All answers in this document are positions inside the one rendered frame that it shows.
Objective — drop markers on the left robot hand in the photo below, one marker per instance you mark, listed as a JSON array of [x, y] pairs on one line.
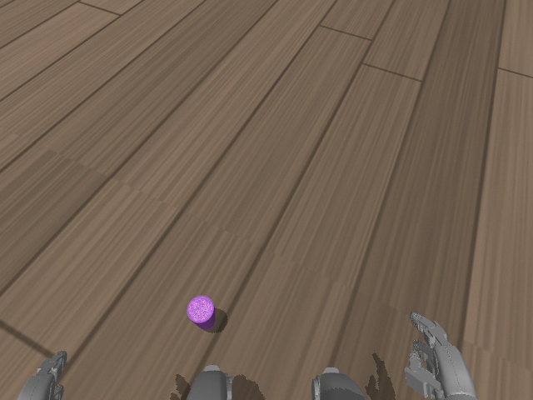
[[42, 386]]

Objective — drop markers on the right robot hand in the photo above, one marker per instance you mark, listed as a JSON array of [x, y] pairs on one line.
[[446, 374]]

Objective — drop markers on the cup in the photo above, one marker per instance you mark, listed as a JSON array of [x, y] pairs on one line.
[[201, 311]]

